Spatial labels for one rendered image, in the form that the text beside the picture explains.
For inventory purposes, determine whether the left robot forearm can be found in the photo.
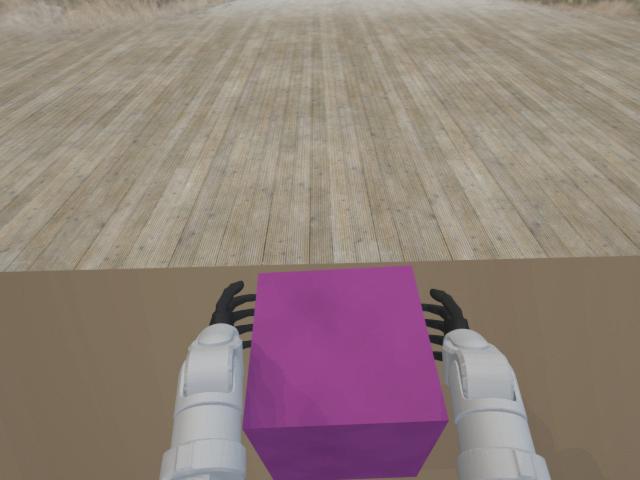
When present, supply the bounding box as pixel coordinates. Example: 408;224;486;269
159;323;246;480

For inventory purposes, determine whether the right robot hand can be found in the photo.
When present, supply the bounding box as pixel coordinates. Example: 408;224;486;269
421;289;470;362

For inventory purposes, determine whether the right robot forearm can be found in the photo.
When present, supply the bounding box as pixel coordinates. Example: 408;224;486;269
442;329;551;480

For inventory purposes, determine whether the left robot hand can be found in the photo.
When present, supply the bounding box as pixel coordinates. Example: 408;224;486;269
209;281;256;349

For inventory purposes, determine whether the carton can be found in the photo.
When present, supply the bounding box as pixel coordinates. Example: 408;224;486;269
242;266;449;480

